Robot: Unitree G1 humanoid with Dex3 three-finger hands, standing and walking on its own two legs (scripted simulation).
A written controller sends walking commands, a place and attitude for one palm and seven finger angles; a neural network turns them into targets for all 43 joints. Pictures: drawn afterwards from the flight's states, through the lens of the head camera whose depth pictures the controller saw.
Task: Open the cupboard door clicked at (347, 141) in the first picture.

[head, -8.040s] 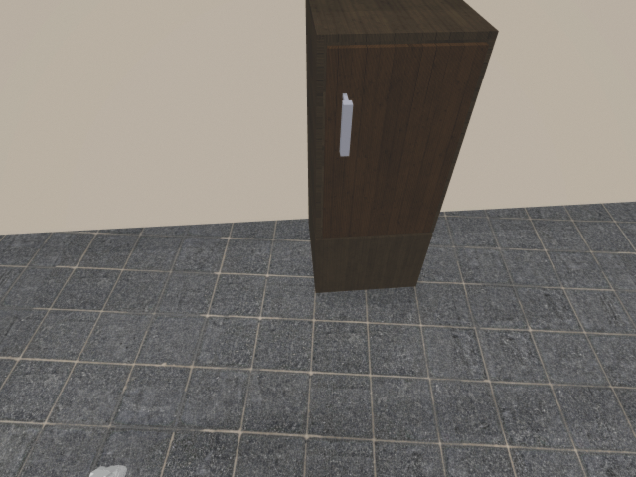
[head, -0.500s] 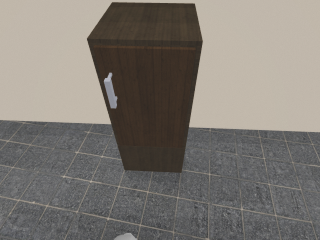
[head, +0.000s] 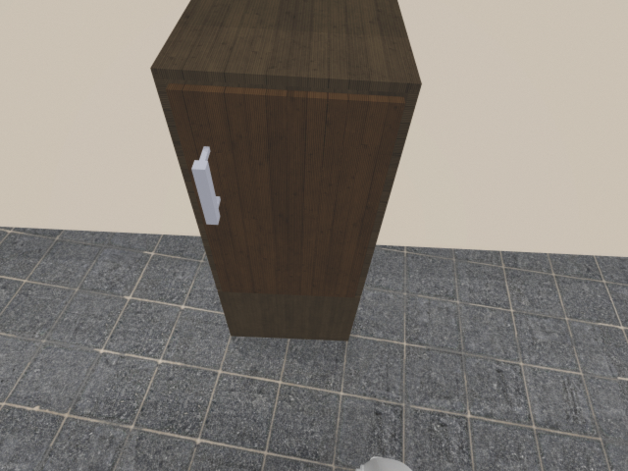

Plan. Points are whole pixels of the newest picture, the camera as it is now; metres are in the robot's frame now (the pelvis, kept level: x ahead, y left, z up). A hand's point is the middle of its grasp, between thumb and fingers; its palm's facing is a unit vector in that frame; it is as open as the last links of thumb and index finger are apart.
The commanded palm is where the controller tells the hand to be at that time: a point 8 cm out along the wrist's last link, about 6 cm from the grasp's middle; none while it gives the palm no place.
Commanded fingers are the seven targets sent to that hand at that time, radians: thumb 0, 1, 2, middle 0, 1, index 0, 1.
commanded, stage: come to a stop and stand still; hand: left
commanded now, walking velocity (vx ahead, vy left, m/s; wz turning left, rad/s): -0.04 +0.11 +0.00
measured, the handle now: (209, 186) +0.56 +0.22 -0.01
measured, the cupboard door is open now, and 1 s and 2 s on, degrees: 0 0 0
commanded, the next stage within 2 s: look again from close up in 1.06 s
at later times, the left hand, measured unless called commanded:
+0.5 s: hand out of the picture +0.01 +0.16 -0.16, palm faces +0.08 -0.96 -0.25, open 7.4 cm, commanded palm none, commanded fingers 0.00 0.90 0.90 -0.20 -0.30 -0.20 -0.30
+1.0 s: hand out of the picture -0.02 +0.16 -0.18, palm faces +0.03 -0.99 -0.16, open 7.3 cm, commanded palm none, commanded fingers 0.00 0.90 0.90 -0.20 -0.30 -0.20 -0.30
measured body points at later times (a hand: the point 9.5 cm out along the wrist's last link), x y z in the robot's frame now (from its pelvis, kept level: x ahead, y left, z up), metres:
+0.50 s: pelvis -0.03 -0.03 +0.00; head -0.01 -0.05 +0.45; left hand +0.00 +0.21 -0.14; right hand +0.01 -0.28 -0.16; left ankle -0.07 +0.11 -0.72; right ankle +0.02 -0.15 -0.74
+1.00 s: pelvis -0.01 +0.00 +0.00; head -0.01 +0.01 +0.45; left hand -0.02 +0.21 -0.17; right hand -0.02 -0.21 -0.16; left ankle -0.06 +0.11 -0.74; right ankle +0.00 -0.14 -0.74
